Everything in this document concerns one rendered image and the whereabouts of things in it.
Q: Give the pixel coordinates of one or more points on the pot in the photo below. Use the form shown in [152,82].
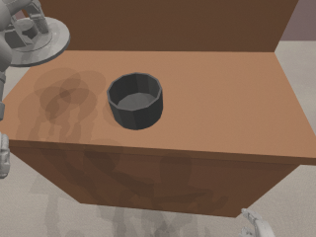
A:
[136,100]

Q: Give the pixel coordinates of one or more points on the right robot hand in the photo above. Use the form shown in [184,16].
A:
[262,228]

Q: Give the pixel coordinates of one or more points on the robot left forearm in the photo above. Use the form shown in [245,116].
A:
[6,54]

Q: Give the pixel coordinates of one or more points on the left robot upper arm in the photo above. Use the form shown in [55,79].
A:
[4,156]

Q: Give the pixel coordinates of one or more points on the lid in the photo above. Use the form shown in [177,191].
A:
[45,47]

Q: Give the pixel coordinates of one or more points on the table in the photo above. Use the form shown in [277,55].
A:
[231,126]

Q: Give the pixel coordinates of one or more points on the knob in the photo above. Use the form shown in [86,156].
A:
[27,27]

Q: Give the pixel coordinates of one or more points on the left robot hand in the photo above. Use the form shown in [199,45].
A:
[13,34]

